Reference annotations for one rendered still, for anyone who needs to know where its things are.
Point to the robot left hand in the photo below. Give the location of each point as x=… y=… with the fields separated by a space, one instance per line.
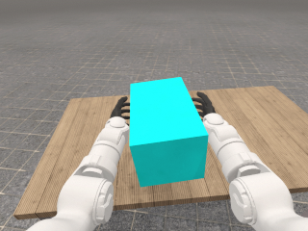
x=117 y=111

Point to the robot right forearm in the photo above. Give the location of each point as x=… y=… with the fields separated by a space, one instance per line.
x=231 y=151

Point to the left robot upper arm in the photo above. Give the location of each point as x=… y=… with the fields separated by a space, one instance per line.
x=85 y=202

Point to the right robot upper arm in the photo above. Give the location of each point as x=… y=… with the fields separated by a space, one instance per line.
x=262 y=201

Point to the carton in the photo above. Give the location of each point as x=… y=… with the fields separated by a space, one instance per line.
x=167 y=138

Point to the table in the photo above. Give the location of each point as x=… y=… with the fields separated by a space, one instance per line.
x=271 y=125

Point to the robot left forearm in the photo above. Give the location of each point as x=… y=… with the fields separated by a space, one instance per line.
x=105 y=153

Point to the robot right hand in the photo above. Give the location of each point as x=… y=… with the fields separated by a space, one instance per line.
x=206 y=107

